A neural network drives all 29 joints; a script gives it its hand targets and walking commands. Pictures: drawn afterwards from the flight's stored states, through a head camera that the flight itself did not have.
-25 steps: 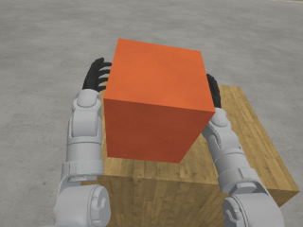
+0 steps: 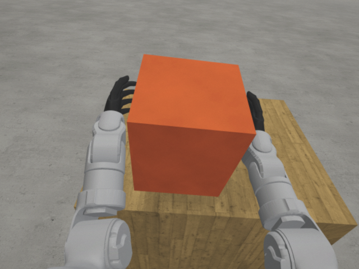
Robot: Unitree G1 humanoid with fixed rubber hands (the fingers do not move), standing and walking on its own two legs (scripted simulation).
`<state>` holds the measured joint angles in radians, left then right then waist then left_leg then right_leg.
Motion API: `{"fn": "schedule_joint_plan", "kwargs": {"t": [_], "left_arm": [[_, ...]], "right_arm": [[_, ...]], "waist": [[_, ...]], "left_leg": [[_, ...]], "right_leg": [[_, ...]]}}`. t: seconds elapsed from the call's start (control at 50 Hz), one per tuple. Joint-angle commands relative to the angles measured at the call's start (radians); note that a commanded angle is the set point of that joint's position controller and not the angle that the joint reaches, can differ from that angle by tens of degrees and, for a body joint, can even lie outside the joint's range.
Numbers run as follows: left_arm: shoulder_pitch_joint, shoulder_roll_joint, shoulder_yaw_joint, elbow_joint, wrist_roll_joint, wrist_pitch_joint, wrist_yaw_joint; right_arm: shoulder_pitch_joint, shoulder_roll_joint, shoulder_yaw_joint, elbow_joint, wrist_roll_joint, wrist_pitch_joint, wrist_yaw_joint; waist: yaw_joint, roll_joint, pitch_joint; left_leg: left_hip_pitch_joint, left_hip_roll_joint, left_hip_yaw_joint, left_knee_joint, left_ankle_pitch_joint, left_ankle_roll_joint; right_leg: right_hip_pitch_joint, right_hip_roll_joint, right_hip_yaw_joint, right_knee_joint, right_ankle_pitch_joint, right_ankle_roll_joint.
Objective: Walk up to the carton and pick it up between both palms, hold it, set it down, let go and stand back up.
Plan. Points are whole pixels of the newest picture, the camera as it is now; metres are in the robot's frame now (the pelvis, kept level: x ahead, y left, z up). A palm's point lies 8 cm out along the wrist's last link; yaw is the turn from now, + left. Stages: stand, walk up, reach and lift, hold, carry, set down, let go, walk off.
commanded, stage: set down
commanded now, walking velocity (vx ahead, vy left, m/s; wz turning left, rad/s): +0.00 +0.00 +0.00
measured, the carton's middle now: (183, 130) +0.39 -0.03 +0.14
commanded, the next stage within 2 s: none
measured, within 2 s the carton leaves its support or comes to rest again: neither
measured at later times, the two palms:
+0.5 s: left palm (125, 118) +0.41 +0.10 +0.16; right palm (256, 135) +0.36 -0.19 +0.14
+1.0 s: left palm (132, 125) +0.43 +0.09 +0.13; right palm (256, 142) +0.37 -0.20 +0.12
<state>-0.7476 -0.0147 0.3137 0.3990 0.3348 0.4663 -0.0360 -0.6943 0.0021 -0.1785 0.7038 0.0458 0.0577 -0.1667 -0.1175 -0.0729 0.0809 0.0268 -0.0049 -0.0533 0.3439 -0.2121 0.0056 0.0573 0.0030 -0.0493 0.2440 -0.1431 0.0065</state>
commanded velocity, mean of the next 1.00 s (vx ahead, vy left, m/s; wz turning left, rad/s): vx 0.00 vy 0.00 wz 0.00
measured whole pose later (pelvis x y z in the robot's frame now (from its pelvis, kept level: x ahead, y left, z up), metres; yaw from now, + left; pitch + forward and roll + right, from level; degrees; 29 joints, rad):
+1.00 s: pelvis +0.01 +0.00 +0.00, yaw -1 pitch -3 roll -1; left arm -0.78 -0.01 0.34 0.75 0.29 0.23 0.00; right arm -0.69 0.05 -0.37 0.82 -0.14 -0.04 -0.12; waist -0.12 -0.04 0.04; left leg -0.06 0.00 -0.01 0.31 -0.20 0.00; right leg -0.05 0.00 -0.05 0.24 -0.14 0.01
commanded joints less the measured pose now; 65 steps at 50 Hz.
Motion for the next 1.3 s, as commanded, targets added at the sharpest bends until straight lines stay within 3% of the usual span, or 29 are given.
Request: {"fn": "schedule_joint_plan", "kwargs": {"t": [0.0, 0.16, 0.26, 0.34, 0.44, 0.54, 0.64, 0.7, 0.78, 0.82, 0.9, 1.0, 1.12, 1.2, 1.22, 1.28], "left_arm": [[-0.565, -0.535, -0.408, -0.056, -0.13, -0.057, -0.155], [-0.585, -0.517, -0.385, 0.002, -0.128, -0.09, -0.142], [-0.623, -0.531, -0.395, 0.017, -0.137, -0.125, -0.125], [-0.626, -0.501, -0.342, 0.089, -0.122, -0.141, -0.133], [-0.625, -0.525, -0.35, 0.09, -0.131, -0.177, -0.126], [-0.622, -0.5, -0.322, 0.149, -0.119, -0.194, -0.131], [-0.655, -0.53, -0.352, 0.154, -0.138, -0.234, -0.109], [-0.668, -0.518, -0.346, 0.167, -0.14, -0.253, -0.103], [-0.651, -0.51, -0.306, 0.217, -0.12, -0.261, -0.106], [-0.658, -0.51, -0.309, 0.202, -0.127, -0.273, -0.102], [-0.663, -0.491, -0.272, 0.251, -0.103, -0.281, -0.106], [-0.664, -0.503, -0.265, 0.265, -0.108, -0.307, -0.103], [-0.678, -0.484, -0.236, 0.305, -0.096, -0.327, -0.098], [-0.654, -0.508, -0.252, 0.301, -0.097, -0.342, -0.084], [-0.66, -0.49, -0.238, 0.325, -0.089, -0.342, -0.087], [-0.681, -0.49, -0.231, 0.312, -0.099, -0.35, -0.092]], "right_arm": [[-0.797, 0.404, 0.299, -0.32, 0.012, -0.103, 0.127], [-0.788, 0.415, 0.28, -0.282, -0.014, -0.102, 0.133], [-0.783, 0.428, 0.255, -0.248, -0.035, -0.12, 0.143], [-0.755, 0.434, 0.217, -0.177, -0.07, -0.113, 0.15], [-0.752, 0.438, 0.2, -0.176, -0.083, -0.139, 0.159], [-0.742, 0.442, 0.179, -0.15, -0.109, -0.141, 0.156], [-0.756, 0.443, 0.168, -0.154, -0.12, -0.16, 0.171], [-0.724, 0.457, 0.162, -0.108, -0.135, -0.156, 0.175], [-0.723, 0.472, 0.148, -0.098, -0.145, -0.156, 0.178], [-0.729, 0.482, 0.15, -0.105, -0.148, -0.162, 0.178], [-0.689, 0.471, 0.109, -0.038, -0.176, -0.147, 0.187], [-0.69, 0.469, 0.084, -0.064, -0.208, -0.17, 0.194], [-0.67, 0.461, 0.042, -0.022, -0.24, -0.171, 0.21], [-0.678, 0.46, 0.048, -0.05, -0.241, -0.196, 0.219], [-0.674, 0.462, 0.037, -0.026, -0.248, -0.187, 0.218], [-0.661, 0.479, 0.03, -0.022, -0.257, -0.182, 0.218]], "waist": [[-0.022, 0.079, -0.497], [-0.007, 0.063, -0.465], [-0.004, 0.101, -0.519], [-0.003, 0.059, -0.466], [-0.004, 0.082, -0.534], [-0.008, 0.056, -0.503], [-0.007, 0.09, -0.574], [-0.017, 0.073, -0.571], [0.01, 0.078, -0.558], [0.002, 0.069, -0.596], [-0.002, 0.079, -0.515], [-0.007, 0.072, -0.585], [-0.01, 0.076, -0.569], [-0.002, 0.101, -0.632], [-0.005, 0.074, -0.604], [-0.015, 0.076, -0.607]], "left_leg": [[0.108, -0.037, 0.085, 0.002, 0.415, -0.08], [0.059, -0.035, 0.082, -0.025, 0.308, -0.066], [0.068, -0.035, 0.088, -0.024, 0.31, -0.076], [0.015, -0.04, 0.098, -0.058, 0.231, -0.058], [0.054, -0.033, 0.093, -0.028, 0.351, -0.082], [0.003, -0.036, 0.098, -0.051, 0.268, -0.064], [0.049, -0.027, 0.092, -0.028, 0.332, -0.086], [0.043, -0.028, 0.092, -0.026, 0.339, -0.087], [-0.009, -0.035, 0.095, -0.043, 0.309, -0.075], [-0.012, -0.032, 0.099, -0.035, 0.325, -0.076], [-0.024, -0.032, 0.104, -0.055, 0.276, -0.076], [0.003, -0.028, 0.106, -0.037, 0.329, -0.086], [-0.037, -0.022, 0.106, -0.058, 0.29, -0.079], [0.029, -0.013, 0.105, -0.011, 0.419, -0.099], [0.002, -0.015, 0.109, -0.018, 0.378, -0.095], [-0.051, -0.022, 0.11, -0.04, 0.321, -0.083]], "right_leg": [[0.118, 0.059, -0.099, 0.03, 0.352, 0.043], [0.105, 0.051, -0.091, 0.023, 0.3, 0.041], [0.093, 0.044, -0.09, 0.029, 0.305, 0.04], [0.111, 0.039, -0.084, 0.026, 0.288, 0.054], [0.116, 0.047, -0.089, 0.041, 0.38, 0.045], [0.128, 0.037, -0.082, 0.038, 0.359, 0.052], [0.085, 0.042, -0.086, 0.037, 0.373, 0.039], [0.086, 0.044, -0.084, 0.043, 0.406, 0.048], [0.119, 0.031, -0.072, 0.057, 0.439, 0.056], [0.132, 0.034, -0.074, 0.066, 0.465, 0.054], [0.101, 0.03, -0.071, 0.051, 0.412, 0.05], [0.09, 0.039, -0.085, 0.055, 0.447, 0.05], [0.092, 0.034, -0.076, 0.055, 0.42, 0.048], [0.059, 0.042, -0.082, 0.061, 0.493, 0.039], [0.07, 0.043, -0.083, 0.058, 0.471, 0.045], [0.095, 0.029, -0.072, 0.072, 0.498, 0.053]]}}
